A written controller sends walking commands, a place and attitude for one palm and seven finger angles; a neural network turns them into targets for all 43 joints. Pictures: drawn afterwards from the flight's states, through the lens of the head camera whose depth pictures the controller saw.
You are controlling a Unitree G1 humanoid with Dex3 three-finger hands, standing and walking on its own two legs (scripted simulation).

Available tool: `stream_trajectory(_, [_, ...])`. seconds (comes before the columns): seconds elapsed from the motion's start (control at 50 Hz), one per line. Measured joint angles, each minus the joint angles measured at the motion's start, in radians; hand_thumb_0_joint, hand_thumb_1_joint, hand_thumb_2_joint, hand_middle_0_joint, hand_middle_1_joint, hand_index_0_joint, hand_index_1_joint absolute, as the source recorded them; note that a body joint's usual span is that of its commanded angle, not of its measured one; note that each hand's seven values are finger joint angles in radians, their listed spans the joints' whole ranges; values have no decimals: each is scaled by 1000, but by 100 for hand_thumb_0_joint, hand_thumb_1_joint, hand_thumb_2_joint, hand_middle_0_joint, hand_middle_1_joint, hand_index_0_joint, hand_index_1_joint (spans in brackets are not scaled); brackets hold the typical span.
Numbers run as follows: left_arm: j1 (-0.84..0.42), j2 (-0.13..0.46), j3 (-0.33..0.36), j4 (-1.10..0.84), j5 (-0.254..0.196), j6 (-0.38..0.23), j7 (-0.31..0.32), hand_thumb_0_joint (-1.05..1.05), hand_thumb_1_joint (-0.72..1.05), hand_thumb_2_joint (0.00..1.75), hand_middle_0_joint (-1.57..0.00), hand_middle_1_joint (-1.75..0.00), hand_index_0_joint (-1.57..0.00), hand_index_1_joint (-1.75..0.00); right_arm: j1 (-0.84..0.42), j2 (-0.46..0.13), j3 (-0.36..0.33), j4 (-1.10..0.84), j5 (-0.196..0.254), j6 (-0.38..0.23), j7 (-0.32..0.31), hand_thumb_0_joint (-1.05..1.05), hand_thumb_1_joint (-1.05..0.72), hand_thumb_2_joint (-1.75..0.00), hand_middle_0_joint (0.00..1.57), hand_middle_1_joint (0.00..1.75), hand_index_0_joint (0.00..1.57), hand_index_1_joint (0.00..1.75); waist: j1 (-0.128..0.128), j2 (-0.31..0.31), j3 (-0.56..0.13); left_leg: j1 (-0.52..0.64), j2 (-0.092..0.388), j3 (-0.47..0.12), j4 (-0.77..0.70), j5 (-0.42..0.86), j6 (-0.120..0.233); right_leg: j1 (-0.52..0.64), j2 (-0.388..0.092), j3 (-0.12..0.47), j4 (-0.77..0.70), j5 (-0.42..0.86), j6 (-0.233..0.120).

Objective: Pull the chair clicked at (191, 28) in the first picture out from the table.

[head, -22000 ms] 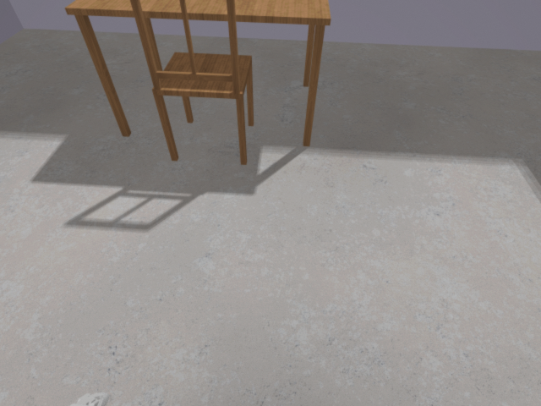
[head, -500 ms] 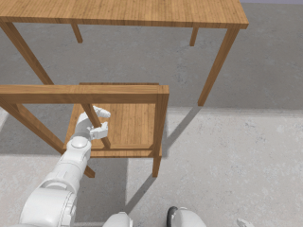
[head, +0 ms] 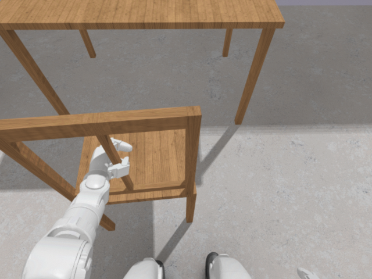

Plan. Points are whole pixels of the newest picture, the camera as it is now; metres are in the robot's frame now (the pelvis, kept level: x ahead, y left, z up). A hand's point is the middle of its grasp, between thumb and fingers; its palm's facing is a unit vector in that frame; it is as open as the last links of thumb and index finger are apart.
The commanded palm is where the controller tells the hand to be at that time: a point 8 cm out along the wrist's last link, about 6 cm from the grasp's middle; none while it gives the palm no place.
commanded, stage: step backward, pulling the chair out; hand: left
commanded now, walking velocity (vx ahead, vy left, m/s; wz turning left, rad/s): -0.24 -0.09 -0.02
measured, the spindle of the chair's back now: (119, 165) +0.38 +0.18 -0.07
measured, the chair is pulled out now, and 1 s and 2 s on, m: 0.44 0.54 0.54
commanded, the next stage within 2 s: stop walking, hand still on the chair in 0.16 s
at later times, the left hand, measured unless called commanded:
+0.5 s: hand (118, 193) +0.30 +0.16 -0.05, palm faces +0.03 -0.97 -0.24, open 5.2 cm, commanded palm +0.28 +0.21 -0.02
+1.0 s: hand (116, 202) +0.28 +0.16 -0.05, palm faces +0.07 -0.97 -0.23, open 5.2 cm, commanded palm +0.26 +0.21 -0.02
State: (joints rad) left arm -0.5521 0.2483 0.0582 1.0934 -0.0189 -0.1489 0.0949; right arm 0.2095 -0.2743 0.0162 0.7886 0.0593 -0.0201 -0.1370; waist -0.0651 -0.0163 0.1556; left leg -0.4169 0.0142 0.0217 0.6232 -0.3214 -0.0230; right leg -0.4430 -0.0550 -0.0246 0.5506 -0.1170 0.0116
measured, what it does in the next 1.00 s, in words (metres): steps on the spot: left foot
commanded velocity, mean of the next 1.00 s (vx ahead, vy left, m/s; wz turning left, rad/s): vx -0.04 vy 0.00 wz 0.00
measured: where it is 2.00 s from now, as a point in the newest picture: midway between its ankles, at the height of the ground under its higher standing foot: outside the picture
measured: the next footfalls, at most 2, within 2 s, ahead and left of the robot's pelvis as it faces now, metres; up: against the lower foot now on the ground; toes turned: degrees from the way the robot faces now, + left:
left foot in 0.38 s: +0.04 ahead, +0.13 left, +0.00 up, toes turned -1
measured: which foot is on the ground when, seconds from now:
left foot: down 0.00-0.24, up 0.26-0.36, down 0.38-1.00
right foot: down 0.00-1.00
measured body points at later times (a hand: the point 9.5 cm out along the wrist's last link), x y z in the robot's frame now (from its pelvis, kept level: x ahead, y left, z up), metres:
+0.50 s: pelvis -0.03 +0.00 +0.00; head +0.02 +0.00 +0.45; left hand +0.30 +0.21 -0.03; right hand +0.07 -0.26 -0.11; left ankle +0.00 +0.13 -0.73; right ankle +0.04 -0.14 -0.72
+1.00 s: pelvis +0.01 +0.00 +0.02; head +0.02 -0.01 +0.46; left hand +0.27 +0.21 -0.03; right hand +0.14 -0.26 -0.09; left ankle +0.00 +0.13 -0.73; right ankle +0.04 -0.14 -0.73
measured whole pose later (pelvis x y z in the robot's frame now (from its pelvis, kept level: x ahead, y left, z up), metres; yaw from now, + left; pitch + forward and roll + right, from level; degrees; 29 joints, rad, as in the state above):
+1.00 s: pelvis +0.01 +0.00 +0.02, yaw -4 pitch -2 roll +0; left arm -0.02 0.19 0.05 0.63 -0.03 -0.06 0.11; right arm 0.19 -0.23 0.02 0.68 0.03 -0.01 -0.12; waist -0.01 0.01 0.05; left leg -0.14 0.04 0.04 0.45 -0.28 -0.02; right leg -0.23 -0.02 0.02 0.45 -0.18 0.02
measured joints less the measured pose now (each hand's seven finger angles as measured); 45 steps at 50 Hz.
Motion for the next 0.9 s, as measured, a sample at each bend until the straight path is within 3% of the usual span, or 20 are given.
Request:
stream_trajectory(0.06, [10, -16, -20, -1, -6, 6, -1, 5, 71, 80, -37, -136, -50, -145, 36, -18, -3, -18, 3, 2, -5, 0, -90, -90, 21, 30, 20, 30, 17, 24, -13, 2, 33, 20, -36, 154, 25, -27, 15, -6, 77, -153, 1])
stream_trajectory(0.1, [14, -19, -31, 2, -13, 9, -4, 5, 72, 81, -36, -137, -50, -145, 51, -11, -6, -16, 3, 2, -6, 0, -91, -90, 21, 30, 20, 30, 31, 36, -12, -1, 51, 17, -12, 153, 22, -15, 31, -2, 157, -233, -4])
stream_trajectory(0.14, [19, -16, -38, 7, -18, 11, -14, 5, 72, 81, -36, -137, -50, -145, 64, 3, 0, -11, 2, -1, -4, 0, -91, -90, 21, 30, 20, 30, 46, 40, -22, -10, 65, 11, 12, 129, 13, 39, 38, 0, 141, -268, -11])
stream_trajectory(0.22, [25, -2, -23, 7, -23, -2, -29, 5, 71, 81, -38, -137, -50, -145, 47, 23, 13, -6, -3, -15, 8, 0, -90, -90, 21, 30, 20, 30, 61, 65, -4, -24, 98, 1, 48, 117, -4, 78, 58, -14, 66, -95, -3])
stream_trajectory(0.32, [98, -2, 13, -56, -15, 18, -19, 5, 70, 81, -40, -135, -50, -145, 30, 29, 13, -3, -6, -20, 18, 1, -90, -90, 21, 30, 20, 30, 34, 31, -33, -11, 26, -19, 163, -70, 0, 52, 23, 7, 80, -107, -2])
stream_trajectory(0.38, [174, -19, 17, -166, 3, 40, -14, 5, 71, 81, -40, -136, -50, -145, 34, 13, 7, -23, -16, -30, 15, 1, -90, -90, 21, 30, 20, 30, 11, 31, -47, 101, 9, -30, 6, 24, 17, 52, 12, 5, 69, -99, 14])
stream_trajectory(0.44, [219, -20, 9, -244, 11, 52, -7, 5, 72, 80, -40, -136, -50, -145, 19, 26, 3, -42, -20, -20, 12, 1, -90, -90, 21, 30, 20, 30, 30, 0, -24, 134, -2, -3, -29, 46, 17, 72, 3, 31, 43, -95, 15])
stream_trajectory(0.6, [337, -32, -5, -335, 8, 69, -5, 5, 72, 79, -39, -135, -50, -145, 9, 58, 17, -77, -20, -9, 20, 1, -90, -90, 21, 30, 20, 30, 54, 9, -42, 186, 17, 1, -81, 43, 4, 135, 21, 31, -43, -49, 16])
stream_trajectory(0.9, [509, -54, -9, -440, -7, 84, 9, 5, 72, 79, -39, -133, -50, -145, -22, 44, 4, -98, -24, 1, 15, 1, -90, -90, 21, 30, 20, 30, 55, 23, -99, 268, 25, 15, -166, 44, -1, 199, 31, 39, -100, -60, 11])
